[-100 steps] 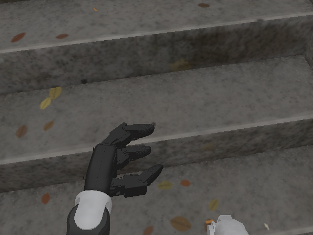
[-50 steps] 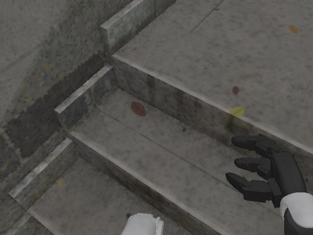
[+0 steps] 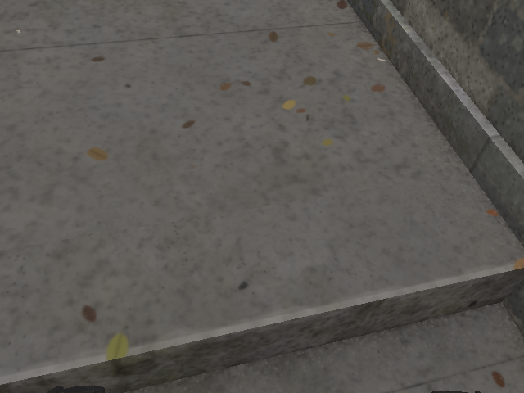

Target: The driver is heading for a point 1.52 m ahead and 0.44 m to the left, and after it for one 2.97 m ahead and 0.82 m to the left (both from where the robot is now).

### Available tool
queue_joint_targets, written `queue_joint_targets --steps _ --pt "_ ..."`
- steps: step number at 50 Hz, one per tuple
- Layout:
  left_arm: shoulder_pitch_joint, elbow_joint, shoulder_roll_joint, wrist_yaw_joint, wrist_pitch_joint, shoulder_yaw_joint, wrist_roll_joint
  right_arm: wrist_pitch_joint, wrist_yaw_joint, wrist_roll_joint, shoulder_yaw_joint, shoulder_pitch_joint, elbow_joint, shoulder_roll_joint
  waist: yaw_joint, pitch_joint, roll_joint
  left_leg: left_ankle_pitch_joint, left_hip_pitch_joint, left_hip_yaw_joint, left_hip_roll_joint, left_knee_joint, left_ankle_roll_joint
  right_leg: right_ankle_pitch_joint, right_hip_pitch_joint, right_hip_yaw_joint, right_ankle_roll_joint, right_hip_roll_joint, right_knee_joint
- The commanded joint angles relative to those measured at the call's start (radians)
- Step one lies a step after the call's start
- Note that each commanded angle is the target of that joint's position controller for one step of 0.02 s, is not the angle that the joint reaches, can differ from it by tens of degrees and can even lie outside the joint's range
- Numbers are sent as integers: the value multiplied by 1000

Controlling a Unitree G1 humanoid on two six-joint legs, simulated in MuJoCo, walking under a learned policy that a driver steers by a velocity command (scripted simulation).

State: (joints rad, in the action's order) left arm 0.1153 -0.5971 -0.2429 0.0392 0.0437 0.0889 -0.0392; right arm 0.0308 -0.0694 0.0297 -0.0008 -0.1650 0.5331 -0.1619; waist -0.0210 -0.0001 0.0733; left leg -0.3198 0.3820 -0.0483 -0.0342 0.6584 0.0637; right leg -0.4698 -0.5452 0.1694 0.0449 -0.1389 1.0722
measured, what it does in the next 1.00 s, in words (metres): climbs: right foot, then left foot 0.17 m higher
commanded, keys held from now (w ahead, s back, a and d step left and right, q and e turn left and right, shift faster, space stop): shift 0.34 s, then w+shift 0.66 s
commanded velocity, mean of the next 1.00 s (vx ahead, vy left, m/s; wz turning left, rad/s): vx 0.44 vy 0.00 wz -0.08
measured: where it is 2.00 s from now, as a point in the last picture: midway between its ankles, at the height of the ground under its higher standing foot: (131, 109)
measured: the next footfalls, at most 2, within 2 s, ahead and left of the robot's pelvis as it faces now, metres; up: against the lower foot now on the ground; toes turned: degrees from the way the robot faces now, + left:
right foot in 0.26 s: +0.04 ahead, -0.09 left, +0.00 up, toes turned -1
left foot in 0.86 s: +0.27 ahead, +0.32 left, +0.17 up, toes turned +2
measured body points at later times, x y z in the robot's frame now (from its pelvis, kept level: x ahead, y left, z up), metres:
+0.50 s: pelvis +0.01 +0.01 +0.02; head +0.02 +0.02 +0.47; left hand +0.10 +0.24 -0.12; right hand +0.09 -0.24 -0.10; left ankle -0.04 +0.10 -0.65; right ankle +0.00 -0.08 -0.72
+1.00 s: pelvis +0.21 +0.20 +0.10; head +0.22 +0.26 +0.54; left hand +0.36 +0.46 -0.03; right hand +0.31 -0.04 +0.00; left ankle +0.23 +0.32 -0.55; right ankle +0.14 +0.02 -0.41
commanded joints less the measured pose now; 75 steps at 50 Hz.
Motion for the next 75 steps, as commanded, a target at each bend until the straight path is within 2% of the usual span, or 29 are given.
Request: queue_joint_targets --steps 1,5,10,14,17,21,27,37,39,40,41,42,43,44,45,46,47,49,53,58,60,61,64,66,68,69,70,73,75 --pt "34 21 -70 -9 -1 25 -10 -39 2 21 -16 131 -121 -70 71 -58 -126 235 -54 359 278 -289 187 60 -108 0 57 40 416" --pt "-19 33 -27 -36 23 -11 39 -32 -10 10 -27 -7 -49 -98 9 -8 -188 112 -250 235 187 -314 144 -18 -156 -66 75 34 37" --pt "59 -57 23 -21 13 -35 43 -24 -15 -4 -58 -113 14 -116 -42 -94 -288 298 -301 210 196 -285 136 -61 133 -228 -5 72 -440" --pt "126 -96 25 -6 -14 -44 16 -43 7 -23 -58 -76 36 -75 18 -57 -155 99 -56 203 182 -261 77 258 400 -143 -74 146 -668" --pt "88 -75 61 13 -45 -65 8 -35 18 -33 -48 -113 81 -50 -6 -3 87 -35 -98 82 90 -200 -4 3 227 83 -157 290 -776" --pt "218 -93 -88 6 -44 -1 25 -46 37 -10 -77 -103 87 -105 35 91 136 -104 86 9 31 117 46 -501 195 334 -319 403 -890" --pt "151 -123 -94 -9 -120 12 4 -87 71 -5 -69 -76 66 -69 14 -64 -20 -45 374 63 60 873 11 -62 376 180 -358 379 -868" --pt "500 -264 -134 3 -215 26 -33 -79 4 7 17 529 -264 3 207 56 61 -724 1418 294 185 1572 77 -73 867 281 -326 645 -960" --pt "352 -283 -122 -11 -200 17 10 -87 11 -9 49 555 -341 -3 97 155 40 -677 1154 206 245 1128 75 -173 513 57 -201 514 -1138" --pt "129 -206 -159 -10 -178 13 57 -74 55 -24 69 311 -299 -6 -60 75 9 -422 408 85 229 701 102 -45 -12 -126 -198 408 -1318" --pt "84 -196 -171 -25 -169 12 76 -59 76 -46 7 26 -149 -91 -104 -51 25 -286 -178 -116 55 762 63 319 -259 -222 -257 315 -1256" --pt "41 -188 -245 -44 -189 19 59 -45 57 -56 -53 -324 1 -153 -269 -195 10 -170 -483 -181 -40 775 43 1144 -216 -314 -243 278 -931" --pt "-70 -164 -316 -63 -201 46 49 -25 30 -23 -102 -656 90 -246 -491 -328 -36 -210 -602 -68 -81 573 43 1409 -196 -224 -211 267 -449" --pt "-238 -95 -197 -102 -203 34 43 -20 -2 9 -140 -765 131 -402 -541 -374 -490 -681 -505 531 93 -84 51 530 -265 -70 -154 28 109" --pt "-154 3 27 -95 -193 7 -25 -22 -24 -38 -124 -424 61 -361 -307 -298 -645 -881 -309 988 244 -417 -40 203 -393 294 -149 -119 582" --pt "-88 43 113 -90 -191 -18 -47 -31 -11 -36 -106 -131 -11 -316 -111 -180 -557 -777 -153 998 277 -412 -60 306 -492 332 -131 -100 839" --pt "-18 50 88 -88 -182 -22 -49 -47 16 -33 -89 -7 26 -248 21 -53 -368 -719 -70 911 265 -346 -28 374 -566 139 -124 -37 864" --pt "113 14 133 -77 -143 -51 -68 -88 57 -17 -63 24 132 -101 143 -74 -337 -551 -10 619 211 -189 42 424 -561 49 -150 23 938" --pt "-36 76 128 -70 -50 -79 -17 -136 72 -31 -50 -149 280 -54 108 84 -188 -409 33 428 228 -339 106 277 -749 -23 -127 80 991" --pt "-347 205 213 -35 -49 -127 31 -175 70 -38 -38 -318 399 -86 78 222 -30 -315 -33 193 241 -601 60 60 -948 -104 -204 63 1036" --pt "-362 211 157 -65 -24 -127 37 -163 48 -58 -31 -413 432 -79 46 180 9 -154 -17 122 220 -825 97 130 -716 -333 -197 115 725" --pt "-393 181 148 -78 -13 -121 26 -154 41 -77 -22 -483 447 -42 1 128 41 67 -66 68 202 -868 102 125 -581 -460 -212 99 666" --pt "-236 128 175 -93 -9 -107 36 -160 15 -86 -77 -465 387 -238 86 -164 -86 1565 -268 -40 250 -606 110 88 -32 -492 -229 5 324" --pt "-25 87 40 -73 10 -41 46 -170 11 -45 -113 -376 334 -335 213 -266 -310 2147 -507 -12 321 -200 133 -209 50 -429 -224 -53 165" --pt "168 58 -153 -53 -18 18 11 -192 55 -50 -130 -249 265 -312 308 -397 -334 1858 -429 51 265 439 141 -382 310 -101 -304 51 -109" --pt "196 -39 -184 -53 -47 24 -14 -216 107 -82 -100 -141 167 -129 241 -345 87 630 116 137 -56 898 88 -656 435 546 -418 243 -542" --pt "96 -64 -115 -42 -60 27 1 -227 113 -21 -103 -67 99 -78 191 -266 100 237 413 363 -149 1272 92 -452 453 918 -420 304 -757" --pt "169 -267 98 -38 -132 -31 -8 -199 83 3 -16 1 1 72 45 -17 -224 86 647 305 -15 1480 107 -116 254 544 -376 328 -647" --pt "222 -296 77 -15 -177 -34 -21 -140 74 11 2 -5 -20 57 4 67 -200 -145 732 341 15 1387 85 28 243 421 -349 309 -639"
